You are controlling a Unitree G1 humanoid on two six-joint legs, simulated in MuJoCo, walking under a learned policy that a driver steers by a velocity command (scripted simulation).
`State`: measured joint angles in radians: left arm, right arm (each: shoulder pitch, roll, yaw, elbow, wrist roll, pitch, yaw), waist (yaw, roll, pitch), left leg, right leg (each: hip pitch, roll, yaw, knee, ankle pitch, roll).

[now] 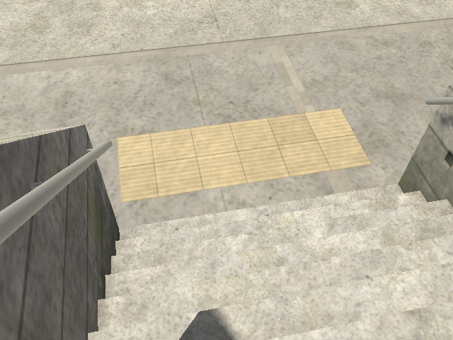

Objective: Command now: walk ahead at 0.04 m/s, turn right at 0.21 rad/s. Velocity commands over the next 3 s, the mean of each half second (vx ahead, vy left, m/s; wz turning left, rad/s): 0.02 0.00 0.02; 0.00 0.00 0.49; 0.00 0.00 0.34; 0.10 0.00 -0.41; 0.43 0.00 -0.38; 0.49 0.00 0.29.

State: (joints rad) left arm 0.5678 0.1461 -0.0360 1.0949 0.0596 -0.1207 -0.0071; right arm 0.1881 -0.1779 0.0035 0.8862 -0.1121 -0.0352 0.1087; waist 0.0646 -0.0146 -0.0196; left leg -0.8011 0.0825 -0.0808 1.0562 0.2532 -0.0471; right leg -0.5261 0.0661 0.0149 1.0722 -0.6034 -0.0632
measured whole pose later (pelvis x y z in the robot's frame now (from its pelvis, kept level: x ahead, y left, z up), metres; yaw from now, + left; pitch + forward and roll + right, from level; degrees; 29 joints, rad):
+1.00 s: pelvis +0.00 -0.01 +0.02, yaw +14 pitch +6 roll +1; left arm 0.32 0.30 0.00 0.78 0.07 -0.09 0.03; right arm 0.11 -0.30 -0.03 0.61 -0.07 0.00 0.06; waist 0.07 0.03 -0.05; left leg -1.07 -0.10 -0.12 1.86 -0.02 -0.04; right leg -0.50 -0.01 -0.21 0.93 -0.53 -0.11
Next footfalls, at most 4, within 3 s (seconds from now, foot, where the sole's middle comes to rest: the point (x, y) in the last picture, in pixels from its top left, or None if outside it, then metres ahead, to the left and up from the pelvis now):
0.14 left None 0.16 0.22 -0.91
0.62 right None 0.03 -0.05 -0.70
1.28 left None -0.04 0.14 -0.70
2.06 left None -0.01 0.09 -0.70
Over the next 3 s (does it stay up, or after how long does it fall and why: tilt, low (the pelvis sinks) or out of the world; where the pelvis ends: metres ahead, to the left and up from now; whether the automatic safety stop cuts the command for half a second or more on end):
stays up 0.38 0.05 -0.30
